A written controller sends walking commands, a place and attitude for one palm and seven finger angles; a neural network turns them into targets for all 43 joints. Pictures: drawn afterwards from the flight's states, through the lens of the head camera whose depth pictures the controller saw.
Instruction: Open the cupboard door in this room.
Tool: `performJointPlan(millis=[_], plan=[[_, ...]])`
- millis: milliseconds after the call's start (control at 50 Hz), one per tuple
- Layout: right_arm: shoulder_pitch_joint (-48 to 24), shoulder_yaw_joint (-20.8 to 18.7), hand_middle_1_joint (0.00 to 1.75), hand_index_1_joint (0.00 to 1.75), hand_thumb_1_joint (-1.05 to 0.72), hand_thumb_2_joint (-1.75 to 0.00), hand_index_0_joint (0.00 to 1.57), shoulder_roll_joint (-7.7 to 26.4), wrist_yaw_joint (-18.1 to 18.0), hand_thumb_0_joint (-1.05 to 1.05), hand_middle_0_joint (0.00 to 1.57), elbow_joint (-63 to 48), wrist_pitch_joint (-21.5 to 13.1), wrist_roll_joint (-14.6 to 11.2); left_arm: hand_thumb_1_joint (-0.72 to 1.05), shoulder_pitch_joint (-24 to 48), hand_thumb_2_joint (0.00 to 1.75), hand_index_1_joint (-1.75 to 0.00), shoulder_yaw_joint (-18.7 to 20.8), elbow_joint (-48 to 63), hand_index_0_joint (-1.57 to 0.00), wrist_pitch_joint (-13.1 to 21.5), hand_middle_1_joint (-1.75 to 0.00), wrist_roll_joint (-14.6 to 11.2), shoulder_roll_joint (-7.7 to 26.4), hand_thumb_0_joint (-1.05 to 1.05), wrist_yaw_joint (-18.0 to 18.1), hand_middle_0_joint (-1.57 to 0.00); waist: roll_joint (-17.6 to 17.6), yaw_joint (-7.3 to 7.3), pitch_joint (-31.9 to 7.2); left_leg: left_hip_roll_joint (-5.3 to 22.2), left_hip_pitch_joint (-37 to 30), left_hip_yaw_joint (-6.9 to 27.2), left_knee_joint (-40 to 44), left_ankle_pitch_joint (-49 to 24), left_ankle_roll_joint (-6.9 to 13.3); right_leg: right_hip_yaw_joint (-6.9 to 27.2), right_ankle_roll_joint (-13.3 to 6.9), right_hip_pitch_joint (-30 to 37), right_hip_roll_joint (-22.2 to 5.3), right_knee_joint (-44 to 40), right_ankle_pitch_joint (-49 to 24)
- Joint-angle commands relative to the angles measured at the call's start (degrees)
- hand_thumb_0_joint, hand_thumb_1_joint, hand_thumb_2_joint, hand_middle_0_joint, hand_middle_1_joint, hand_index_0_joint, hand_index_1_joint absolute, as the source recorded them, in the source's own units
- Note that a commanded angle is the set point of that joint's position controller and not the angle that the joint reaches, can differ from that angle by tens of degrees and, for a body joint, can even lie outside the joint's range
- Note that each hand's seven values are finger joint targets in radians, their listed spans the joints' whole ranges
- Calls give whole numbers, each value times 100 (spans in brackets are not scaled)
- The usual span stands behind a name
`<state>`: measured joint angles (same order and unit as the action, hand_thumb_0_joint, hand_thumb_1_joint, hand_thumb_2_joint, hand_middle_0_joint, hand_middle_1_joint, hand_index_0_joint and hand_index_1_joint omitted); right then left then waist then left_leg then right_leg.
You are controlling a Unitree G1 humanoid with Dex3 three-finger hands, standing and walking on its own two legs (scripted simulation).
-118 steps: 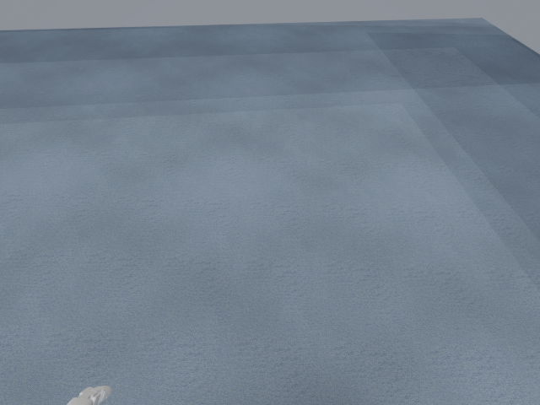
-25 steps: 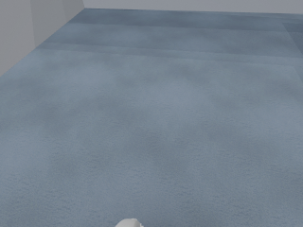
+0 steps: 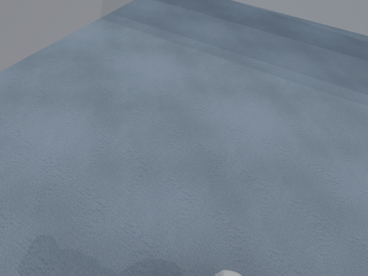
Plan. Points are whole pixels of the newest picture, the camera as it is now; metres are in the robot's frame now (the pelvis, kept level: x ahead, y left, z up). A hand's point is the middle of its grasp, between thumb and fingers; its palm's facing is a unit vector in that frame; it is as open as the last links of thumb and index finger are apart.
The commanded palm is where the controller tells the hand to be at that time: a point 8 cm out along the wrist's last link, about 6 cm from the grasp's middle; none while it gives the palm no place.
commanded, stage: turn or walk to find it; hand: left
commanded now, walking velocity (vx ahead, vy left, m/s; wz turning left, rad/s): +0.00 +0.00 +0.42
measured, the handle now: out of the picture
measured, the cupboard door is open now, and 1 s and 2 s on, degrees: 0 0 0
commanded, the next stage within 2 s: stand and wait in 1.16 s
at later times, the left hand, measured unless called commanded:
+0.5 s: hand out of the picture +0.01 +0.15 -0.15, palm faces +0.24 -0.94 -0.26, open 7.4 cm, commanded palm none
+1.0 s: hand out of the picture -0.11 +0.22 -0.17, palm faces +0.47 -0.85 -0.23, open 7.4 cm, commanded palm none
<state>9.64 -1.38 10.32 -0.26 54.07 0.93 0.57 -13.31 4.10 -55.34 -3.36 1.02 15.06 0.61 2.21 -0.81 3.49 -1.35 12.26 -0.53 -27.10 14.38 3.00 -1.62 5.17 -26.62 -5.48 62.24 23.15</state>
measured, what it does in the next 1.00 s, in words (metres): steps on the spot, turning left: right foot, then left foot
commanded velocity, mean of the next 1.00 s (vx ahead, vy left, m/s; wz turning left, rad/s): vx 0.00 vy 0.00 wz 0.42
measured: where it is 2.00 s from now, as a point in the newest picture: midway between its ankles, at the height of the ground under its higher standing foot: outside the picture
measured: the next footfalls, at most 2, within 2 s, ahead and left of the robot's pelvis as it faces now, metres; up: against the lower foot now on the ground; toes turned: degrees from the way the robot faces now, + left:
right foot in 0.26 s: +0.03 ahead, -0.14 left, +0.00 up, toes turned +4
left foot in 0.74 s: -0.05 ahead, +0.09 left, +0.00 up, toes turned +26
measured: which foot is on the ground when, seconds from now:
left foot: down 0.00-0.26, up 0.28-0.72, down 0.74-1.00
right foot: up 0.00-0.24, down 0.26-0.74, up 0.76-1.00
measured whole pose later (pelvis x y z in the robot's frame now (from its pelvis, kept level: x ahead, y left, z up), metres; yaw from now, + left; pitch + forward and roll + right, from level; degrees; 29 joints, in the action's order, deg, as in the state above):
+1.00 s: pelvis -0.06 +0.01 +0.00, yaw +25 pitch +0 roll -2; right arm 9.6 -1.5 10.5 -0.3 54.2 0.9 0.6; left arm -12.9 4.3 -55.7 -3.2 1.2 14.5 0.6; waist 2.0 -0.8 2.8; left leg -2.4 12.3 -1.3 -25.5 12.8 4.4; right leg -1.4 5.3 -26.5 -5.7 62.3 21.5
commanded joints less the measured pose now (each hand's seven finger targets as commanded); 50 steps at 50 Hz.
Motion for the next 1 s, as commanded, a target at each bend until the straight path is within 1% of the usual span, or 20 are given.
performJointPlan(millis=[0, 140, 200, 220, 240, 260, 280, 300, 320, 380, 580, 640, 680, 700, 720, 740, 760, 800, 860, 980], plan=[[449, -378, 30, 30, -90, -90, 20, 1219, -103, 0, 20, -232, -72, 45, 90, 170, 90, -30, 48, 528, -20, 104, -30, -11, 291, 0, 47, -20, -971, 213, -388, 1399, -627, 1436, 826, -2683, 668, 70, 30, -294, 41, -377, -65], [353, -446, 30, 30, -90, -90, 20, 1268, -67, 0, 20, -320, 18, 115, 90, 309, 90, -30, 23, 718, -20, 145, -30, -48, 177, 0, 84, -20, -1027, 207, -304, 1354, 65, 2084, 793, -1870, 742, 47, -122, 638, 302, -1818, 150], [243, -467, 30, 30, -90, -90, 20, 1249, -38, 0, 20, -356, 31, 79, 90, -143, 90, -30, 44, 654, -20, 236, -30, -62, 217, 0, 111, -20, -810, -22, -577, 1073, 438, 1971, 277, -1808, 481, -23, -175, 1633, 402, -3289, -786], [289, -458, 30, 30, -90, -90, 20, 1100, -14, 0, 20, -361, 23, 32, 90, -288, 90, -30, 75, 630, -20, 302, -30, -40, 389, 0, 130, -20, -390, -98, -660, 805, 903, 1786, -115, -1291, 213, 181, -207, 2329, 159, -4079, -1285], [448, -399, 30, 30, -90, -90, 20, 715, 16, 0, 20, -427, 16, -21, 90, -417, 90, -30, 169, 650, -20, 373, -30, 51, 868, 0, 178, -20, 1051, -117, -787, 92, 1873, 972, -1243, 344, -219, 1464, -587, 3057, -1162, -4620, -1354], [350, -420, 30, 30, -90, -90, 20, 713, -9, 0, 20, -554, 47, 30, 90, -388, 90, -30, 181, 726, -20, 353, -30, 45, 1161, 0, 171, -20, 1639, -160, -565, -317, 2173, 422, -2486, 1852, -442, 2330, -1191, 2392, -2175, -4733, -1920], [345, -487, 30, 30, -90, -90, 20, 898, 14, 0, 20, -495, 113, 76, 90, -213, 90, -30, 144, 816, -20, 319, -30, 17, 1032, 0, 171, -20, 920, -98, -517, -111, 1937, 625, -3378, 1678, -417, 1907, -1402, 1774, -2060, -4757, -1500], [413, -503, 30, 30, -90, -90, 20, 911, 50, 0, 20, -343, 199, 100, 90, 161, 90, -30, 140, 878, -20, 356, -30, 5, 775, 0, 186, -20, 1211, 75, -253, 38, 1924, 728, -3760, 1328, -422, 1653, -1267, 1291, -1688, -4992, -856], [515, -517, 30, 30, -90, -90, 20, 878, 78, 0, 20, -240, 233, 92, 90, 401, 90, -30, 98, 930, -20, 328, -30, -2, 666, 0, 186, -20, 908, 204, -18, 82, 1886, 610, -4047, 1033, -445, 1402, -1117, 1072, -1445, -4990, -640], [731, -449, 30, 30, -90, -90, 20, 733, 117, 0, 20, -26, 229, 92, 90, 341, 90, -30, -1, 867, -20, 413, -30, -13, 405, 0, 147, -20, 560, 272, -68, 174, 1988, 332, -4253, 428, -622, 399, -1045, 1549, -998, -4625, -1742], [-94, -293, 30, 30, -90, -90, 20, 551, 89, 0, 20, -174, 188, 18, 90, -504, 90, -30, 117, 418, -20, 366, -30, 86, 745, 0, 164, -20, 822, -177, -324, 343, 1374, -235, -2171, 1202, -694, 51, -1389, 2239, -1443, -4036, -3518], [54, -266, 30, 30, -90, -90, 20, 560, 74, 0, 20, -176, 125, -16, 90, -419, 90, -30, 163, 356, -20, 331, -30, 94, 840, 0, 151, -20, 978, -108, -507, 278, 814, -428, -1272, 1042, -589, -84, -1282, 2165, -1492, -3702, -3669], [339, -282, 30, 30, -90, -90, 20, 644, 67, 0, 20, -94, 76, 1, 90, -300, 90, -30, 163, 323, -20, 294, -30, 44, 819, 0, 132, -20, 786, 98, -589, 246, 42, -502, -190, 60, -517, -443, -926, 1784, -1323, -3245, -3217], [578, -330, 30, 30, -90, -90, 20, 907, 73, 0, 20, -44, 16, 15, 90, -313, 90, -30, 143, 350, -20, 258, -30, -6, 689, 0, 120, -20, 166, 248, -757, 548, -710, -170, 463, -734, -417, -686, -649, 1255, -1119, -2547, -2536], [737, -454, 30, 30, -90, -90, 20, 1464, 59, 0, 20, -83, -31, 54, 90, -345, 90, -30, 80, 518, -20, 217, -30, -43, 322, 0, 91, -20, -1636, 306, -789, 1901, -1383, 1630, 793, -2297, 81, -951, -207, -141, -356, -1384, 55], [959, -512, 30, 30, -90, -90, 20, 1745, 10, 0, 20, -28, 13, 44, 90, -31, 90, -30, -12, 672, -20, 162, -30, -1, 208, 0, 111, -20, -1908, 451, -707, 2494, -1026, 2139, 848, -3413, 672, -494, -116, -418, -68, -506, 1489], [861, -483, 30, 30, -90, -90, 20, 1621, -21, 0, 20, 20, 26, 69, 90, 108, 90, -30, 24, 631, -20, 108, -30, 21, 326, 0, 115, -20, -1329, 429, -594, 2395, -638, 1759, 876, -2692, 804, -154, -200, -284, -158, -44, 1238], [258, -376, 30, 30, -90, -90, 20, 1294, -101, 0, 20, -154, 2, 76, 90, 173, 90, -30, 88, 476, -20, 68, -30, 26, 360, 0, 76, -20, -1367, 230, -128, 1828, -208, 1520, 1010, -2013, 600, 53, -168, -486, -185, 247, 456], [134, -329, 30, 30, -90, -90, 20, 1181, -115, 0, 20, -244, -72, 42, 90, -91, 90, -30, 80, 304, -20, 112, -30, 27, 341, 0, 22, -20, -872, 99, -282, 1480, -482, 1143, 948, -2480, 483, 46, -70, -462, -110, 314, -132], [459, -377, 30, 30, -90, -90, 20, 1162, -110, 0, 20, -210, -82, 37, 90, 135, 90, -30, 80, 414, -20, 108, -30, 7, 314, 0, 59, -20, -759, 209, -450, 1432, -776, 1410, 923, -2569, 610, 117, 51, -413, -40, -155, -190]])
